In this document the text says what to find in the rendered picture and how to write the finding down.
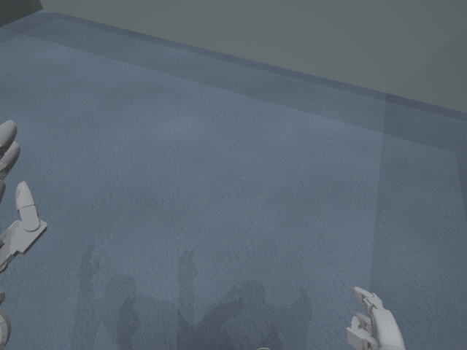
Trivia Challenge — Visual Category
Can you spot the robot right hand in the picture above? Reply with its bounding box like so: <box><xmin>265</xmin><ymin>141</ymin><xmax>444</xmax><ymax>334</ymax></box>
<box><xmin>347</xmin><ymin>287</ymin><xmax>405</xmax><ymax>350</ymax></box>

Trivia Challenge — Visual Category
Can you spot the robot left hand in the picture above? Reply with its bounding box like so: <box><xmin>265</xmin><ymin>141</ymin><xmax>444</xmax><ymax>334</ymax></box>
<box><xmin>0</xmin><ymin>120</ymin><xmax>47</xmax><ymax>273</ymax></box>

